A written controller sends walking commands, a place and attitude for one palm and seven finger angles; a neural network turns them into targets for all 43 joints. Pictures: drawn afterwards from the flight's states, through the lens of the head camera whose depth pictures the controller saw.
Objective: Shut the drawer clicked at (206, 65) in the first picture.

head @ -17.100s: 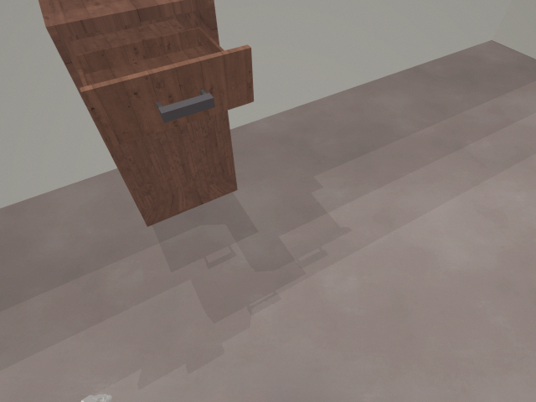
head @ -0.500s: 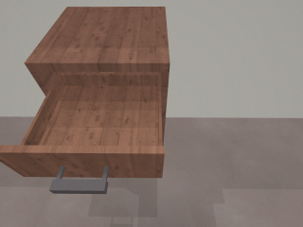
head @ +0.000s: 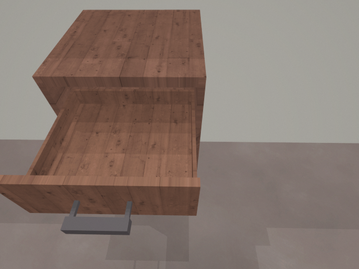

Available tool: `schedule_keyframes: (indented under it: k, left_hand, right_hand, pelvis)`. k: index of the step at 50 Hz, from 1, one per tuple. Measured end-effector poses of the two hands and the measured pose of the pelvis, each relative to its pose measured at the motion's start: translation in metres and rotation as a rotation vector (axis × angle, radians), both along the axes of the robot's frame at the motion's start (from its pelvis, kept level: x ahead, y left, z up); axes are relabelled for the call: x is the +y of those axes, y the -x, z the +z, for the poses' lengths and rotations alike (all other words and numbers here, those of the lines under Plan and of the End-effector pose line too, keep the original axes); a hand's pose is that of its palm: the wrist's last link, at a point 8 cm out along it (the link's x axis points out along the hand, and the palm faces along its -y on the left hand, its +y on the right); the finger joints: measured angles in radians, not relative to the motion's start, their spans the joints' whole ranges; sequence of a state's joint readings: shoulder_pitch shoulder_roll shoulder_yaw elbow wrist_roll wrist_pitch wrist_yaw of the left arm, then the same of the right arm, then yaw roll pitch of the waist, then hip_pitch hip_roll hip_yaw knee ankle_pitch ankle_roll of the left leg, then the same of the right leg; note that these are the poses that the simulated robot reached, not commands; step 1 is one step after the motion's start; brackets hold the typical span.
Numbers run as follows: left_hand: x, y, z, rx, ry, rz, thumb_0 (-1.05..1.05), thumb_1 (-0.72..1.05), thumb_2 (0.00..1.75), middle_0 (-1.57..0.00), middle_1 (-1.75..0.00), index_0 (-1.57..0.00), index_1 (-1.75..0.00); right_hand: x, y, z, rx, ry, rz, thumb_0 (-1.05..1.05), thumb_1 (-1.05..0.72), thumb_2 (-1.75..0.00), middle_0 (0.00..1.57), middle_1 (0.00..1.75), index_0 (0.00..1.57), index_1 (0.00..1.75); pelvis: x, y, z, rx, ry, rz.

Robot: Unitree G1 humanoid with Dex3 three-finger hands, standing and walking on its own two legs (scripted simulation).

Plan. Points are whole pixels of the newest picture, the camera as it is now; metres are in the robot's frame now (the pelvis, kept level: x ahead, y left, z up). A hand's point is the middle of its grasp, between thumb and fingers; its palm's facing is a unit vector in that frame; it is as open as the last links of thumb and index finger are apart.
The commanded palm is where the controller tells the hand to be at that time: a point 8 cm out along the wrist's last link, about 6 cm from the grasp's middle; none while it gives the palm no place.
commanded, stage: come to a stop and stand still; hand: left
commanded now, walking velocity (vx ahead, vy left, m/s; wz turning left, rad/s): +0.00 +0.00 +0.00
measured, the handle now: (100, 215) +0.23 +0.19 +0.01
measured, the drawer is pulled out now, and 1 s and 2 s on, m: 0.30 0.30 0.29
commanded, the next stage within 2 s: look again from close up in 0.38 s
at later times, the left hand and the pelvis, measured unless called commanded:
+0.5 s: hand out of the picture +0.01 +0.19 -0.17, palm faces -0.01 -0.97 -0.24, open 7.4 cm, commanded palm none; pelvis +0.00 +0.01 +0.00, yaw +0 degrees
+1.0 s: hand out of the picture +0.00 +0.17 -0.17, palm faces -0.01 -0.97 -0.22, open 7.4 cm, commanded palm none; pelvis -0.01 +0.00 +0.00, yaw +0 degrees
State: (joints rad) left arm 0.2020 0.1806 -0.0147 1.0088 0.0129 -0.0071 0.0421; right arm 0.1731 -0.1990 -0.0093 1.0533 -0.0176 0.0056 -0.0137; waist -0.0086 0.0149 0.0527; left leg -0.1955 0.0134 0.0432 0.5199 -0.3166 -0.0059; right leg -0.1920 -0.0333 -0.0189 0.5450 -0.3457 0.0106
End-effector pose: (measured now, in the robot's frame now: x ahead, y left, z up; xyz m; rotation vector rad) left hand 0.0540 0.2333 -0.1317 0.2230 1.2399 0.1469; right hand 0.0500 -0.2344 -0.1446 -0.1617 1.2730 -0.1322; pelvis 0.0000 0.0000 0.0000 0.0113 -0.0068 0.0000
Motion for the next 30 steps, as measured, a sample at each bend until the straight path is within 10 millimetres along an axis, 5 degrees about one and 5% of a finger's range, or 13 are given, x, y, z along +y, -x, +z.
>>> schedule_keyframes:
  k: [30]
  left_hand:
    - [0.000, 0.054, -0.003, 0.148, 0.016, 0.039, 0.01, 0.90, 0.90, -0.20, -0.29, -0.20, -0.30]
  right_hand:
    - [0.013, 0.052, -0.003, 0.143, -0.021, -0.031, 0.00, -0.91, -0.90, 0.20, 0.30, 0.20, 0.30]
  pelvis:
    - [0.004, 0.003, 0.004, -0.002, -0.003, -0.003]
